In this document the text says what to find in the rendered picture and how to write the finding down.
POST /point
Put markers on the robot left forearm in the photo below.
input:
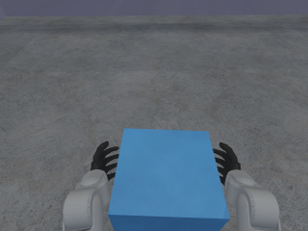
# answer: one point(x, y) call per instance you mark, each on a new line
point(83, 207)

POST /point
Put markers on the right robot hand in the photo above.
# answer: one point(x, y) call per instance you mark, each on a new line
point(229, 163)

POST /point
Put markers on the left robot hand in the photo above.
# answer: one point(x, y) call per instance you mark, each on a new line
point(99, 161)

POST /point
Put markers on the carton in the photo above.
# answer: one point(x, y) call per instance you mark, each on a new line
point(167, 180)

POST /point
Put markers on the robot right forearm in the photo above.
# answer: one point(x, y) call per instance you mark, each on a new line
point(257, 209)

